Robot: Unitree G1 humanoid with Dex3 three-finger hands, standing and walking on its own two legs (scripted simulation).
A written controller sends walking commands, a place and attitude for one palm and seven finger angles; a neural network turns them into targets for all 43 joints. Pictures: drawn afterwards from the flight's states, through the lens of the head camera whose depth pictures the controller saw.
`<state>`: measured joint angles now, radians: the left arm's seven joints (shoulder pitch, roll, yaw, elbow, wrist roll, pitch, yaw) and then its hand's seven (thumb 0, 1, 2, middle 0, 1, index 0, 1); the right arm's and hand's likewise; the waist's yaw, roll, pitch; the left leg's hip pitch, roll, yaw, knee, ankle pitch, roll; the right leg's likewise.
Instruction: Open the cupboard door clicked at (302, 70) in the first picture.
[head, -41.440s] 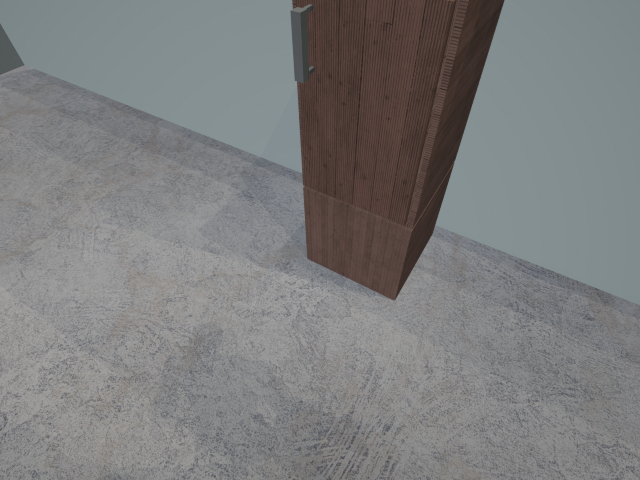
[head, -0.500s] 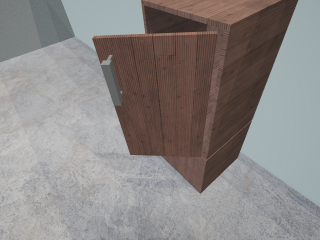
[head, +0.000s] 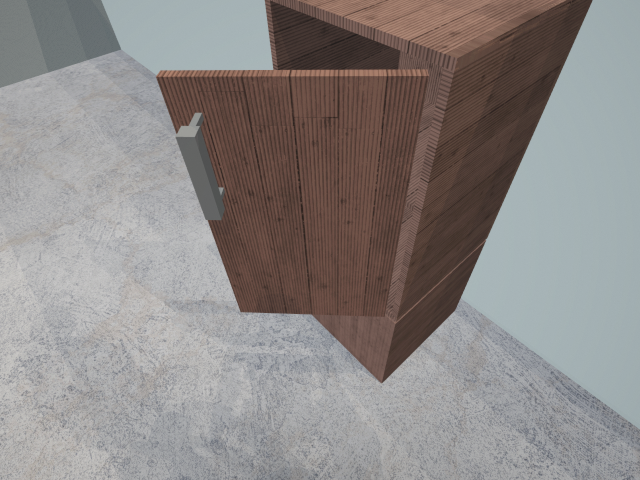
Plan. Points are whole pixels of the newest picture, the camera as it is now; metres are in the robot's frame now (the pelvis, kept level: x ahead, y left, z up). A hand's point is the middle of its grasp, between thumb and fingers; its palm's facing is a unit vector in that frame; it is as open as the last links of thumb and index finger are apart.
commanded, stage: look again from close up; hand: left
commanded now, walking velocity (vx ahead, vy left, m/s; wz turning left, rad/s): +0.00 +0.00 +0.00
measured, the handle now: (206, 168) +0.51 +0.19 +0.12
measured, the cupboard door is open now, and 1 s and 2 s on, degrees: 45 45 45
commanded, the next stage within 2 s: shuffle to correct the standing spot in 0.20 s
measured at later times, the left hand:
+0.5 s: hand out of the picture +0.06 +0.17 -0.17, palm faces +0.02 -0.97 -0.23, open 7.3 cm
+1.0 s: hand out of the picture +0.00 +0.19 -0.17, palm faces -0.01 -0.98 -0.19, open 7.4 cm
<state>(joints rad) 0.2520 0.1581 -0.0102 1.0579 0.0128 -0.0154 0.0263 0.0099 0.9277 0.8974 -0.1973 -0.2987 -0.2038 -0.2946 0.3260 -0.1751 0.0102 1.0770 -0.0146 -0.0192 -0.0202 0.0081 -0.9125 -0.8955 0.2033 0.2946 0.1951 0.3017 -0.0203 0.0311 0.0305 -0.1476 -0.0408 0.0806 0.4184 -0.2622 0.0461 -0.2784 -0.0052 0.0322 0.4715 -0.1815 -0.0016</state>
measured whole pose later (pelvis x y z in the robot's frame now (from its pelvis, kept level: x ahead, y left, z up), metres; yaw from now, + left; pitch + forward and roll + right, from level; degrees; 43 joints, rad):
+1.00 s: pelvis -0.03 +0.01 +0.00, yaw -1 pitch +1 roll +0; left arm 0.27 0.17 0.02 1.03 0.03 0.03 0.01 0.00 0.91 0.90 -0.19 -0.30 -0.20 -0.29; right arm 0.29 -0.15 -0.01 1.05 -0.04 -0.01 -0.03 0.01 -0.92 -0.90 0.21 0.29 0.20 0.30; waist -0.02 0.00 0.01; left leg -0.22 -0.01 0.11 0.42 -0.22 0.06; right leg -0.23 -0.01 -0.02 0.64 -0.45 -0.02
